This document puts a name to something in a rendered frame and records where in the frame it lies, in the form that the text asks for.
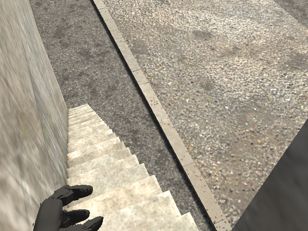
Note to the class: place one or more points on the left robot hand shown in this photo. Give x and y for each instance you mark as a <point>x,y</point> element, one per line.
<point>52,217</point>

